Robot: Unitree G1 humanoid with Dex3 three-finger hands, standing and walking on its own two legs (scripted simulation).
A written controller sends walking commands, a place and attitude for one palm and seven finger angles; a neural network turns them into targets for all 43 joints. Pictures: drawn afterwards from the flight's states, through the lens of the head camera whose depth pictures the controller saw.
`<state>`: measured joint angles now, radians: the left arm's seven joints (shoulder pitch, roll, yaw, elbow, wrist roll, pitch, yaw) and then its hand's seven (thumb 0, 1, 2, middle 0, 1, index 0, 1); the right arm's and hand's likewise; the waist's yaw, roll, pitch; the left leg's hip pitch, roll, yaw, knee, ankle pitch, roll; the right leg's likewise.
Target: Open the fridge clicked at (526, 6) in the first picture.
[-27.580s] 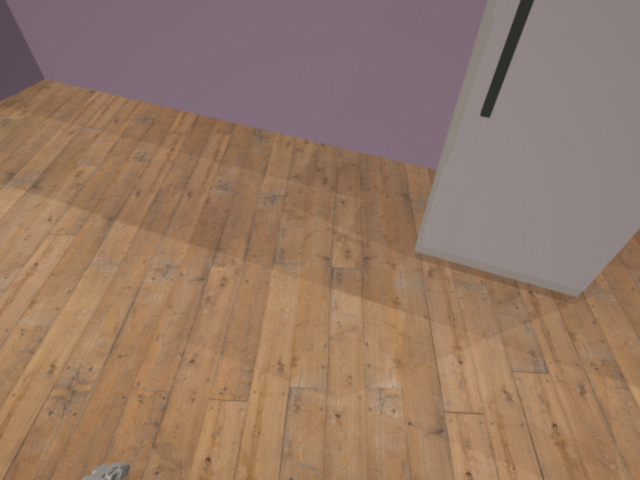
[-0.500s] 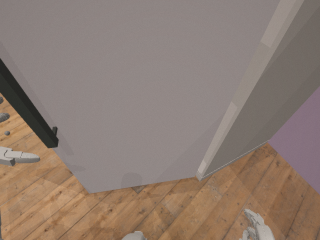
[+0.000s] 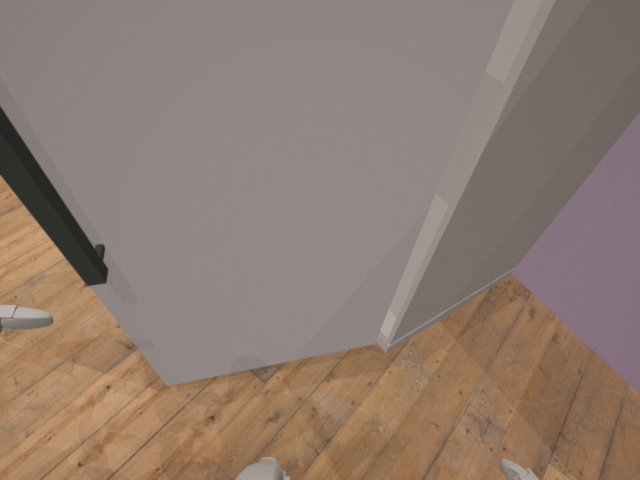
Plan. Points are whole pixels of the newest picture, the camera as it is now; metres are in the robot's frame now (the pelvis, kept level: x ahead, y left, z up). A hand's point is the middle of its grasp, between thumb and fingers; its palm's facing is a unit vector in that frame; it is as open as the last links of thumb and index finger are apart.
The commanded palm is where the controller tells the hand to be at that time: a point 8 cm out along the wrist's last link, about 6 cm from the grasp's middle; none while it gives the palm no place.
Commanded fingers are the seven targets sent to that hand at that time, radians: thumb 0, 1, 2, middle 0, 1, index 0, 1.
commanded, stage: slip the hand off the handle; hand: left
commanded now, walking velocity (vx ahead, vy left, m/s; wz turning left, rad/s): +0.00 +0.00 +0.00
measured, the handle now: (8, 131) +0.40 +0.35 +0.21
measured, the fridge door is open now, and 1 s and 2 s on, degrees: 71 71 71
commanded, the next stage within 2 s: draw the hand back to the body in 0.48 s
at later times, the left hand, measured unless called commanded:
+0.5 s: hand out of the picture +0.21 +0.35 +0.11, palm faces +0.55 -0.78 -0.30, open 14.6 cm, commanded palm +0.16 +0.38 +0.12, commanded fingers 0.00 -0.55 0.20 -0.25 -1.15 -0.25 -1.15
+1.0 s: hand out of the picture +0.20 +0.32 +0.15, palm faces +0.46 -0.89 -0.04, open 14.6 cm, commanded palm +0.15 +0.35 +0.15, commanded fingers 0.00 -0.51 0.22 -0.25 -1.13 -0.25 -1.13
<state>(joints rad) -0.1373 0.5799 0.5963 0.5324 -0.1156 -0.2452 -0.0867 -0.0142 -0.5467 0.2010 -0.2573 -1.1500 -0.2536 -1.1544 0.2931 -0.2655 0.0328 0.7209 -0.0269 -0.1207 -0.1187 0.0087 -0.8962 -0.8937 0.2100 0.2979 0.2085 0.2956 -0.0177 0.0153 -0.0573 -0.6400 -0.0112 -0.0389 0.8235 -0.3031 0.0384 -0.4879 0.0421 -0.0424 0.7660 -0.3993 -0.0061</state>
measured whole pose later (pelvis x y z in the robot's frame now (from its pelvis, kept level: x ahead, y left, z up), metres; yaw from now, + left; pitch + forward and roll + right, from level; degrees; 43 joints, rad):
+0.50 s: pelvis +0.02 -0.02 +0.00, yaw +2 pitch +5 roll -2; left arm 0.24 0.45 0.58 0.16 -0.22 -0.23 -0.11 -0.01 -0.55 0.20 -0.26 -1.15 -0.26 -1.15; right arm 0.16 -0.24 0.03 0.70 -0.03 -0.19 -0.13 0.01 -0.90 -0.89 0.21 0.30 0.21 0.30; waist 0.07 0.02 -0.06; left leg -0.56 -0.02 -0.07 0.81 -0.33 0.01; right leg -0.41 0.04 -0.07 0.77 -0.44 -0.04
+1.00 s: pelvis +0.02 -0.03 +0.02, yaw +1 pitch +0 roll -1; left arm 0.30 0.43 0.63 0.03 -0.47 0.00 -0.24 -0.01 -0.55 0.20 -0.26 -1.15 -0.25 -1.15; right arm 0.23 -0.26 0.03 0.69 0.04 -0.29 -0.16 0.01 -0.90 -0.89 0.21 0.30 0.21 0.30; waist 0.04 0.03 -0.07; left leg -0.41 0.00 -0.05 0.69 -0.28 0.00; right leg -0.27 0.05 -0.04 0.65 -0.38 -0.04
